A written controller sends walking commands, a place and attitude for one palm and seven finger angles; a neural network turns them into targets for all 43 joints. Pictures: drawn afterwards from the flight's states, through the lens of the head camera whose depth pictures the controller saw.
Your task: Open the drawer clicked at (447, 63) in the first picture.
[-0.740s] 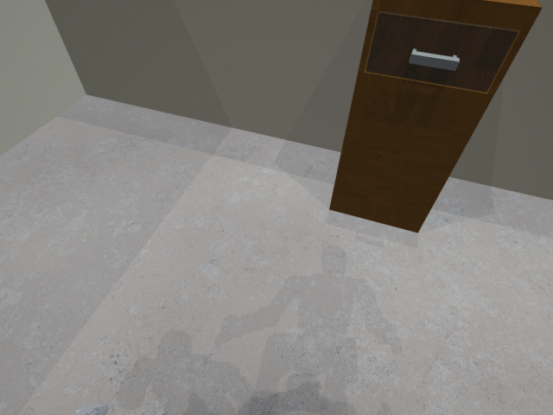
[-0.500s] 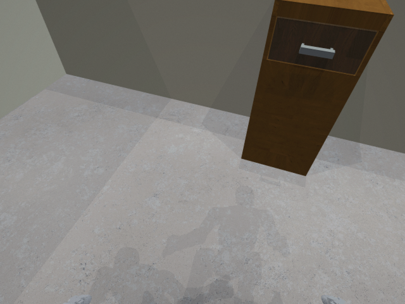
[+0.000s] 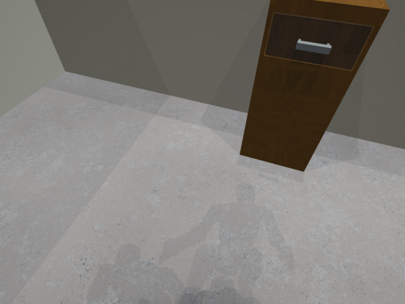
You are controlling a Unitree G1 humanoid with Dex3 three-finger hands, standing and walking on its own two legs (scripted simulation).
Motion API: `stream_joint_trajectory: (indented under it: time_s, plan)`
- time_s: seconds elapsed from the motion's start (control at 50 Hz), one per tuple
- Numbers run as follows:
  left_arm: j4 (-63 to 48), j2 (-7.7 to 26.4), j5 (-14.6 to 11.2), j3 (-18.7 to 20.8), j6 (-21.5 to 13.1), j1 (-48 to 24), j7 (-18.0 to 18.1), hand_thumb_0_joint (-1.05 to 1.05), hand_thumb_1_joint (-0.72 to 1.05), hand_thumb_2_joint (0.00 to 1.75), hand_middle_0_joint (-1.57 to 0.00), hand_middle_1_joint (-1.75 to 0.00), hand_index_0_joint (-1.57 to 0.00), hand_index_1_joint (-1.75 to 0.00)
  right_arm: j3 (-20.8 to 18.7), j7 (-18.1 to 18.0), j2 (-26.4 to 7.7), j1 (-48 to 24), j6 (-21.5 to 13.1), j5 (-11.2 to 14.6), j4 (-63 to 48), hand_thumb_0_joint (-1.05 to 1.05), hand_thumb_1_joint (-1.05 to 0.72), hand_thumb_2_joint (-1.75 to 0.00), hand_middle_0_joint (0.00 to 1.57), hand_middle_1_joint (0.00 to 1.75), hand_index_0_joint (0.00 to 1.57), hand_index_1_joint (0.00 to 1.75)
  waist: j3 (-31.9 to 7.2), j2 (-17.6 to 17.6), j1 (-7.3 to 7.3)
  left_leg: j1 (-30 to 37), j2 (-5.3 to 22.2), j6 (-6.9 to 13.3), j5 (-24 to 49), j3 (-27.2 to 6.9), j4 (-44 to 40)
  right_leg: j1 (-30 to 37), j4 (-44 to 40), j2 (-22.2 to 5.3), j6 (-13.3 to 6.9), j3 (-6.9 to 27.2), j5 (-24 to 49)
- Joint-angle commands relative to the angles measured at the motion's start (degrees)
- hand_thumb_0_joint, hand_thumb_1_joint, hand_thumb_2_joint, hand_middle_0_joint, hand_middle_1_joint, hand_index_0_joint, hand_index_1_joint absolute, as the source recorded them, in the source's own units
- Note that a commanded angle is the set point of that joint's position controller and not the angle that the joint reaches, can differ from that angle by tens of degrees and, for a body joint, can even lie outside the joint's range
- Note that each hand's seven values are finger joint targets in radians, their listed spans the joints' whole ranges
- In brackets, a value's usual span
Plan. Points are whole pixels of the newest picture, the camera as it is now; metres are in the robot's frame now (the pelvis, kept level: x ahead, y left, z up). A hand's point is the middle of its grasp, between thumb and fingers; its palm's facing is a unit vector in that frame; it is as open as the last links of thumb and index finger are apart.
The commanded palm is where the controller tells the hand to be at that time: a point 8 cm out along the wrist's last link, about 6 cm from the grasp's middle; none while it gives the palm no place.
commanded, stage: stand and wait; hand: left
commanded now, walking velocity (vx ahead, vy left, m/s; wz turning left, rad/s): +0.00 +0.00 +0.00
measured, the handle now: (313, 45) +1.09 -0.40 +0.03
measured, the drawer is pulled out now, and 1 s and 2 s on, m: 0.00 0.00 0.00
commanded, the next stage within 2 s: look at it before walking up in 0.08 s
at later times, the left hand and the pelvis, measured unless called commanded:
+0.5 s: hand out of the picture +0.07 +0.24 -0.16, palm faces -0.03 -0.94 -0.33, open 7.4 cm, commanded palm none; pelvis -0.01 +0.00 +0.00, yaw +0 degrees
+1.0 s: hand out of the picture +0.06 +0.23 -0.17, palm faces -0.07 -0.94 -0.32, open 7.4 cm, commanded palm none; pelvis -0.01 -0.01 +0.00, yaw -4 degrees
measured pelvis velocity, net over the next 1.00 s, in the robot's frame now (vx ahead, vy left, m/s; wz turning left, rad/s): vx -0.01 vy -0.01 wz -0.07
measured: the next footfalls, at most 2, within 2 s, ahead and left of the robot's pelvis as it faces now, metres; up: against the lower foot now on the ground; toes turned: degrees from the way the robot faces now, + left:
left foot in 1.66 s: +0.04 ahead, +0.11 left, +0.00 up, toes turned -25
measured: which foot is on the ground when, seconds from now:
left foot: down 0.00-1.00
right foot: down 0.00-1.00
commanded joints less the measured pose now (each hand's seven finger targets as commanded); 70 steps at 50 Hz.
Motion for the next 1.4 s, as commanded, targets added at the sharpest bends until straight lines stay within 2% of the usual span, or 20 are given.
stream_joint_trajectory:
  time_s: [0.0, 0.16, 0.74, 0.8, 0.88, 0.94, 1.0, 1.02, 1.06, 1.08, 1.1, 1.12, 1.14, 1.16, 1.18, 1.2, 1.24, 1.28, 1.34, 1.38]
  plan:
    - [-3.82, 11.33, 0.00, 2.53, -1.50, -3.31, 0.60, 0.00, 0.90, 0.90, -0.20, -0.30, -0.20, -0.30, -2.31, -0.68, -11.54, -3.93, -1.40, 0.11, -3.77, 0.00, -0.90, -0.90, 0.20, 0.30, 0.20, 0.30, -2.76, 0.24, 0.15, -0.36, 6.84, 1.81, 8.73, -5.21, -4.20, 0.21, -4.10, -6.22, -2.19, 5.15, 8.31]
    - [-3.67, 11.23, 0.09, 2.49, -1.47, -3.34, 0.49, 0.00, 0.90, 0.90, -0.20, -0.30, -0.20, -0.30, -2.26, -0.55, -11.45, -3.83, -1.41, 0.07, -3.46, 0.00, -0.90, -0.90, 0.20, 0.30, 0.20, 0.30, -2.38, 0.81, 0.27, -0.81, 6.74, 1.73, 6.84, -5.53, -4.70, -0.66, -4.92, -6.11, -2.12, 5.45, 5.39]
    - [-3.21, 11.16, 0.13, 2.48, -1.56, -2.76, 0.46, 0.00, 0.90, 0.90, -0.20, -0.30, -0.20, -0.30, -2.05, -0.60, -11.61, -3.73, -1.33, 0.21, -3.18, 0.00, -0.90, -0.90, 0.20, 0.30, 0.20, 0.30, -2.27, 0.89, 0.22, 0.19, 7.00, 1.46, 8.37, -5.47, -5.11, -0.36, -5.57, -5.97, -2.05, 5.39, 7.42]
    - [-3.35, 11.38, 0.12, 2.59, -1.56, -2.98, 0.44, 0.00, 0.90, 0.90, -0.20, -0.30, -0.20, -0.30, -2.17, -0.75, -11.77, -3.59, -1.49, 0.13, -3.08, 0.00, -0.90, -0.90, 0.20, 0.30, 0.20, 0.30, -3.43, 0.75, 0.07, 1.71, 7.41, 1.38, 10.30, -4.67, -4.61, -0.32, -4.94, -5.99, -2.18, 5.66, 10.30]
    - [-4.29, 4.86, 0.16, 2.09, 0.70, 0.34, 0.76, 0.00, 0.90, 0.90, -0.20, -0.30, -0.20, -0.30, -1.54, -1.34, -4.82, 1.07, -0.11, -0.03, -3.75, 0.00, -0.90, -0.90, 0.20, 0.30, 0.20, 0.30, -3.73, 0.13, -0.38, 1.97, 8.24, 0.23, 12.80, -0.95, -0.26, -3.40, 0.36, -4.99, -1.51, 6.52, 16.65]
    - [-6.64, 4.77, 0.43, 2.89, 1.66, 1.73, 0.49, 0.00, 0.90, 0.90, -0.20, -0.30, -0.20, -0.30, -2.81, -1.74, -5.87, 1.96, 0.71, -0.08, -6.21, 0.00, -0.90, -0.90, 0.20, 0.30, 0.20, 0.30, -3.03, 1.30, -0.40, 1.00, 10.03, 1.09, 11.33, -0.70, 1.59, -7.45, 5.24, -3.25, -1.53, 6.60, 16.10]
    - [-9.05, 3.79, 0.55, 3.52, 2.11, 2.78, 0.04, 0.00, 0.90, 0.90, -0.20, -0.30, -0.20, -0.30, -4.05, -1.93, -6.60, 1.28, 1.00, -0.25, -8.84, 0.00, -0.90, -0.90, 0.20, 0.30, 0.20, 0.30, -2.88, 5.10, -0.17, -0.03, 13.33, 3.17, 10.08, -2.21, 1.48, -11.47, 12.46, -0.66, -0.99, 5.20, 11.72]
    - [-9.69, 3.14, 0.54, 3.72, 2.22, 3.33, -0.11, 0.00, 0.90, 0.90, -0.20, -0.30, -0.20, -0.30, -4.36, -1.94, -6.78, 1.03, 0.94, -0.26, -9.52, 0.00, -0.90, -0.90, 0.20, 0.30, 0.20, 0.30, -2.98, 7.51, -0.07, -0.87, 15.44, 4.57, 11.19, -3.13, 0.90, -12.23, 16.65, 0.26, -0.68, 3.86, 6.93]
    - [-11.03, 1.50, 0.58, 4.05, 2.45, 3.94, -0.39, 0.00, 0.90, 0.90, -0.20, -0.30, -0.20, -0.30, -4.89, -1.78, -6.61, 0.70, 0.66, -0.39, -10.65, 0.00, -0.90, -0.90, 0.20, 0.30, 0.20, 0.30, -2.91, 10.94, 0.38, -2.05, 20.04, 8.18, 17.85, -4.64, 0.27, -13.19, 23.85, 0.94, 0.15, 0.11, -11.05]
    - [-11.44, 0.95, 0.51, 4.37, 2.53, 4.64, -0.54, 0.00, 0.90, 0.90, -0.20, -0.30, -0.20, -0.30, -5.05, -1.78, -6.46, 0.01, 0.66, -0.50, -11.39, 0.00, -0.90, -0.90, 0.20, 0.30, 0.20, 0.30, -1.98, 11.26, 0.86, -4.41, 20.82, 8.61, 19.26, -3.67, 1.43, -11.34, 23.47, -0.26, 0.09, -0.14, -13.37]
    - [-11.21, 0.71, 0.55, 4.68, 2.32, 7.05, -0.70, 0.00, 0.90, 0.90, -0.20, -0.30, -0.20, -0.30, -5.20, -1.77, -6.21, -1.37, 0.75, -0.62, -11.91, 0.00, -0.90, -0.90, 0.20, 0.30, 0.20, 0.30, -2.15, 9.32, 2.46, -6.62, 19.71, 7.12, 19.46, -1.42, 5.61, -7.50, 18.89, -0.86, -0.16, -0.09, -10.41]
    - [-10.62, 1.38, 0.79, 5.20, 1.81, 10.61, -0.76, 0.00, 0.90, 0.90, -0.20, -0.30, -0.20, -0.30, -5.30, -1.65, -5.71, -2.16, 1.04, -0.54, -12.56, 0.00, -0.90, -0.90, 0.20, 0.30, 0.20, 0.30, -2.05, 5.23, 4.24, -10.86, 16.17, 3.73, 14.06, 2.85, 13.94, -2.16, 10.30, -1.58, -0.55, 0.58, -0.26]
    - [-10.54, 7.02, 1.58, 6.26, 0.86, 12.44, -0.16, 0.00, 0.90, 0.90, -0.20, -0.30, -0.20, -0.30, -4.80, -1.33, -2.01, -0.76, 1.63, -0.10, -13.72, 0.00, -0.90, -0.90, 0.20, 0.30, 0.20, 0.30, -2.86, -13.79, 4.19, -20.10, 6.77, -1.98, -4.56, 9.01, 30.09, 1.43, -1.19, -12.40, -4.30, 19.16, 13.03]
    - [-10.83, 8.77, 0.75, 6.46, 0.77, 13.71, 0.40, 0.00, 0.90, 0.90, -0.20, -0.30, -0.20, -0.30, -4.46, -1.39, -0.58, -2.94, 1.81, 0.06, -15.40, 0.00, -0.90, -0.90, 0.20, 0.30, 0.20, 0.30, -1.51, -17.90, 4.95, -23.86, 1.75, -2.96, -20.39, 3.61, 38.86, -3.37, -7.20, -19.19, -9.32, 31.15, 21.36]
    - [-11.48, 7.62, 0.65, 6.48, 0.97, 12.26, 0.88, 0.00, 0.90, 0.90, -0.20, -0.30, -0.20, -0.30, -4.61, -1.50, -0.82, -4.03, 2.22, 0.09, -15.10, 0.00, -0.90, -0.90, 0.20, 0.30, 0.20, 0.30, -0.52, -13.75, 4.72, -23.58, 3.19, -2.31, -18.72, -1.99, 42.96, -6.70, -9.18, -18.39, -11.29, 32.08, 12.61]
    - [-12.39, 6.15, 0.69, 6.19, 1.11, 8.33, 0.86, 0.00, 0.90, 0.90, -0.20, -0.30, -0.20, -0.30, -4.88, -1.36, -0.92, -3.47, 2.16, 0.08, -14.47, 0.00, -0.90, -0.90, 0.20, 0.30, 0.20, 0.30, 1.15, -9.30, 2.54, -24.65, 3.96, -2.25, -14.41, -2.96, 44.78, -7.44, -8.39, -16.04, -11.97, 29.60, 7.05]
    - [-13.82, 4.18, 0.50, 5.87, 0.72, 4.83, 0.90, 0.00, 0.90, 0.90, -0.20, -0.30, -0.20, -0.30, -4.87, -0.93, -0.28, 0.05, 1.94, -0.26, -12.73, 0.00, -0.90, -0.90, 0.20, 0.30, 0.20, 0.30, -2.05, -4.56, 0.28, -22.62, 4.75, -3.14, -8.36, -1.88, 43.00, -5.64, -6.21, -11.97, -10.41, 22.72, 9.00]
    - [-13.67, 3.37, 0.52, 5.96, 0.43, 6.00, 0.88, 0.00, 0.90, 0.90, -0.20, -0.30, -0.20, -0.30, -4.76, -1.10, 0.68, 0.91, 2.04, -0.32, -12.21, 0.00, -0.90, -0.90, 0.20, 0.30, 0.20, 0.30, -4.19, -6.07, 0.58, -21.93, 3.98, -3.70, -7.35, -1.06, 40.60, -3.23, -5.31, -10.34, -9.84, 20.85, 11.85]
    - [-12.75, 3.36, 0.53, 6.42, 0.46, 8.82, 0.86, 0.00, 0.90, 0.90, -0.20, -0.30, -0.20, -0.30, -4.63, -1.39, 1.40, -0.44, 1.92, -0.14, -12.70, 0.00, -0.90, -0.90, 0.20, 0.30, 0.20, 0.30, -4.96, -4.73, 1.87, -22.61, 3.48, -4.13, -8.22, -0.84, 36.85, 0.08, -4.41, -10.25, -10.34, 21.90, 15.53]
    - [-12.32, 3.38, 0.63, 6.70, 0.58, 9.92, 0.84, 0.00, 0.90, 0.90, -0.20, -0.30, -0.20, -0.30, -4.53, -1.56, 1.80, -1.22, 1.80, -0.11, -13.35, 0.00, -0.90, -0.90, 0.20, 0.30, 0.20, 0.30, -5.62, -6.19, 2.42, -22.76, 3.00, -4.16, -9.01, -0.83, 33.98, 1.83, -3.95, -9.77, -10.82, 23.43, 17.57]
